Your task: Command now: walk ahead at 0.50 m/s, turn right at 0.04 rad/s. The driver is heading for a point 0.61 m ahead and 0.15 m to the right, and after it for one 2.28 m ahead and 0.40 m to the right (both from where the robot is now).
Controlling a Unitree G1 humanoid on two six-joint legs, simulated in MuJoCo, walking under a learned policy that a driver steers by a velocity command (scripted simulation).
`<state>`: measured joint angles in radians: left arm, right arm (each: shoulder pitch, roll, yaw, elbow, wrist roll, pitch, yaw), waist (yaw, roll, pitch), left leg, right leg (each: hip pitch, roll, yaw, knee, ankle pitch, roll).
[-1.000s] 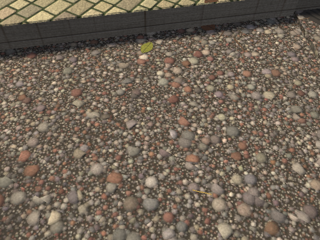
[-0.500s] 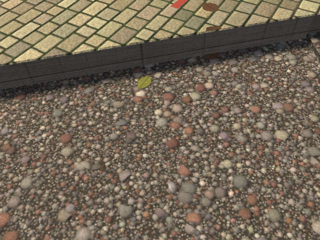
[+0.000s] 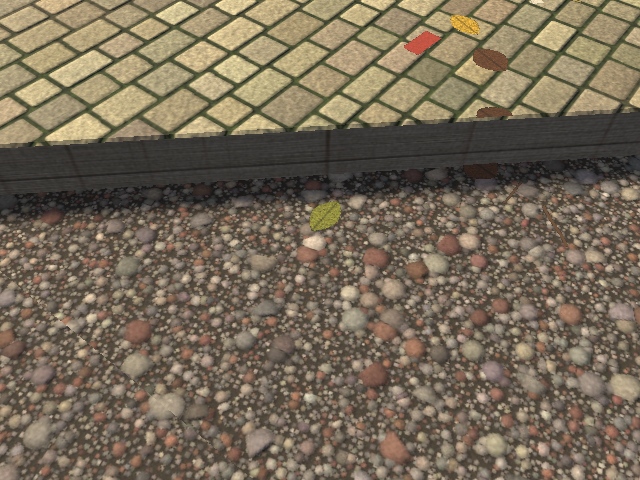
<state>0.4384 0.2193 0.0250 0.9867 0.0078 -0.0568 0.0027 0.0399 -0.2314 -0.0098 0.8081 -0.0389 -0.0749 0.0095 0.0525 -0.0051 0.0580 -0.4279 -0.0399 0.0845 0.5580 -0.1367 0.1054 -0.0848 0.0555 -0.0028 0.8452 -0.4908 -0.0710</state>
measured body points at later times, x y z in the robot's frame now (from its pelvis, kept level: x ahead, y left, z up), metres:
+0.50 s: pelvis +0.26 -0.03 -0.01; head +0.30 -0.05 +0.44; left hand +0.49 +0.15 -0.12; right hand +0.16 -0.27 -0.16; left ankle +0.10 +0.07 -0.72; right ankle +0.36 -0.13 -0.74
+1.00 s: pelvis +0.53 -0.13 -0.04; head +0.56 -0.14 +0.41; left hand +0.63 +0.12 -0.18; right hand +0.56 -0.40 -0.16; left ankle +0.67 -0.12 -0.76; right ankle +0.37 -0.11 -0.75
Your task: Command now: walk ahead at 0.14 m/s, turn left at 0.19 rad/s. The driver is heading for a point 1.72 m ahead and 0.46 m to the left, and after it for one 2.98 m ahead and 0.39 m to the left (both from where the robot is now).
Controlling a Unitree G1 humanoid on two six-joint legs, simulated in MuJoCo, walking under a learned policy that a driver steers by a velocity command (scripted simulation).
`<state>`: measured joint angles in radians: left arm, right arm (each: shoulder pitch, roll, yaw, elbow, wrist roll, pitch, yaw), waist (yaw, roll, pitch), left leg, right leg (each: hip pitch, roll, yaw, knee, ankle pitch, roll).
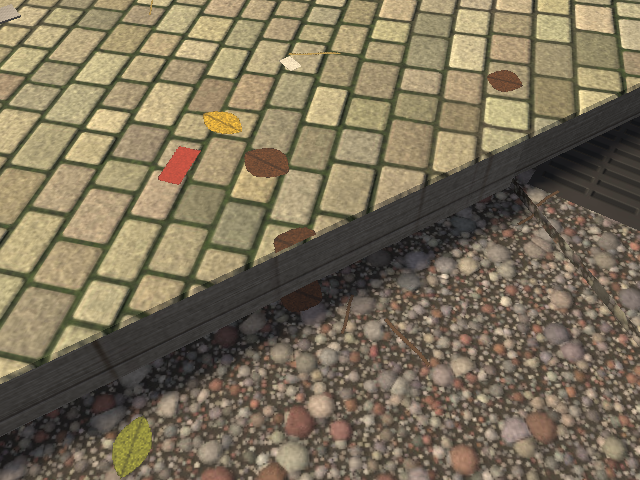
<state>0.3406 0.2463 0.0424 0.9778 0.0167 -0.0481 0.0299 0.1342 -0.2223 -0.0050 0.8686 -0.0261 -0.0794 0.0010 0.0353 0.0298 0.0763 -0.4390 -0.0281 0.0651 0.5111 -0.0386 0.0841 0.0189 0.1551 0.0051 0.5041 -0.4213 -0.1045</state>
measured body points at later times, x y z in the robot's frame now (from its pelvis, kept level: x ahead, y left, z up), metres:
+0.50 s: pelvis +0.06 -0.03 +0.01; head +0.08 -0.02 +0.46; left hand +0.09 +0.27 -0.11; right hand +0.21 -0.28 -0.12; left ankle +0.13 +0.07 -0.72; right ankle +0.08 -0.14 -0.72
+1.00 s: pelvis +0.06 -0.02 +0.01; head +0.07 -0.01 +0.46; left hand -0.02 +0.23 -0.13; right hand +0.28 -0.20 -0.11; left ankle +0.00 +0.05 -0.73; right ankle +0.09 -0.13 -0.71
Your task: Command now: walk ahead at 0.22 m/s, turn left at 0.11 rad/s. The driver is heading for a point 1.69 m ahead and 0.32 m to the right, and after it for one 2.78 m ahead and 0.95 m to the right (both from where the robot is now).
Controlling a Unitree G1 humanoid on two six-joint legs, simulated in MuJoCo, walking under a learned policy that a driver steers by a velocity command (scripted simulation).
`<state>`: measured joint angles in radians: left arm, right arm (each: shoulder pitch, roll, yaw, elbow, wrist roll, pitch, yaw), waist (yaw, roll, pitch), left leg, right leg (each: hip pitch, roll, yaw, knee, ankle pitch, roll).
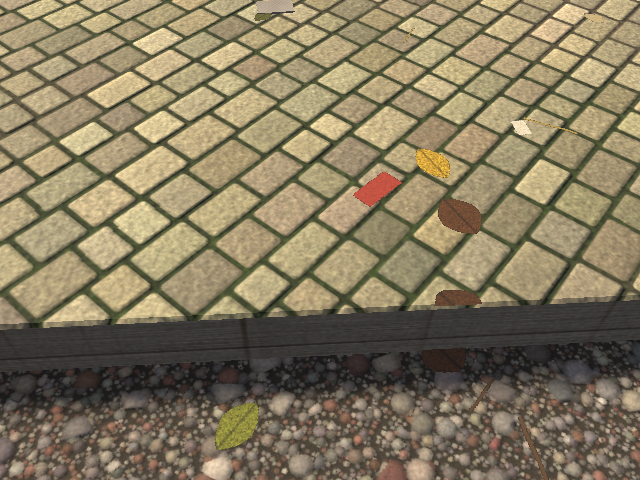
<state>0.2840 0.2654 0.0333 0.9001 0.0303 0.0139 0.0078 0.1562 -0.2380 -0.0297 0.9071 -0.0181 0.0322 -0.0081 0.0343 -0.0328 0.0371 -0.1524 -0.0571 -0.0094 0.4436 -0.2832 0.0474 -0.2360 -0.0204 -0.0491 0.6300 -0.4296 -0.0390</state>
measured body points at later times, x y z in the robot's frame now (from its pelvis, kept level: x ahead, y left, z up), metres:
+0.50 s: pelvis +0.17 -0.06 +0.00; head +0.19 -0.08 +0.45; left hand +0.29 +0.21 -0.11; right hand +0.17 -0.32 -0.16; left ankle +0.04 +0.08 -0.66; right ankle +0.22 -0.14 -0.74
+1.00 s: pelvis +0.44 -0.04 -0.01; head +0.47 -0.03 +0.44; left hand +0.43 +0.21 -0.16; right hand +0.56 -0.29 -0.13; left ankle +0.51 +0.02 -0.74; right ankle +0.29 -0.14 -0.65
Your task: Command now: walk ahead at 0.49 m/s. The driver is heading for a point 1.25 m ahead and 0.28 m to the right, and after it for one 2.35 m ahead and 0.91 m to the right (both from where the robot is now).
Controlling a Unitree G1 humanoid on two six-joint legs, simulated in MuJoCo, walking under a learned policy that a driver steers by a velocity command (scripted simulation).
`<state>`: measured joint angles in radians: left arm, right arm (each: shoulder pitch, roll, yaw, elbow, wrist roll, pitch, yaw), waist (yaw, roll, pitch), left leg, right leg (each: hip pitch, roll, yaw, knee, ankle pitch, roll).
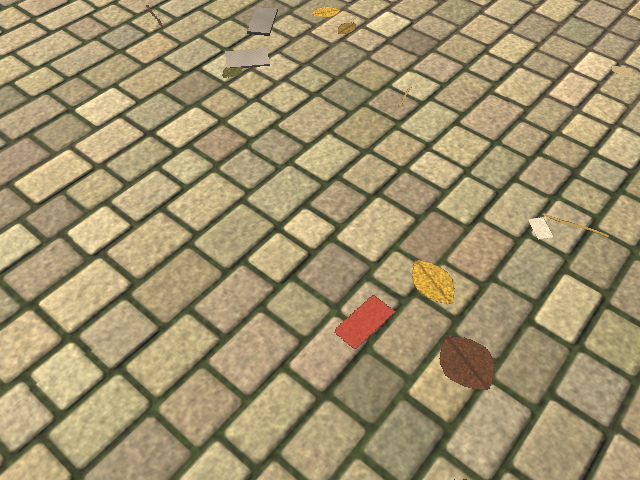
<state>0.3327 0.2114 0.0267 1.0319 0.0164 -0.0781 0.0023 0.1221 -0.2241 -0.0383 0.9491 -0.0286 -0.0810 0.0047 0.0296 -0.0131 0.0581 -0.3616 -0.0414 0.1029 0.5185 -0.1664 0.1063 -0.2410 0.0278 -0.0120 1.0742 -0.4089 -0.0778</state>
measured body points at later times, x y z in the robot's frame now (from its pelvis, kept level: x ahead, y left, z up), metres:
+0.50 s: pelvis +0.24 -0.04 +0.00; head +0.29 -0.05 +0.45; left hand +0.51 +0.10 -0.09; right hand +0.08 -0.25 -0.13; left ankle +0.07 +0.06 -0.73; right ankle +0.37 -0.17 -0.47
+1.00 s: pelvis +0.57 -0.17 +0.19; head +0.60 -0.22 +0.64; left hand +0.67 +0.08 +0.08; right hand +0.72 -0.44 +0.10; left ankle +0.82 -0.12 -0.46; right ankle +0.46 -0.17 -0.55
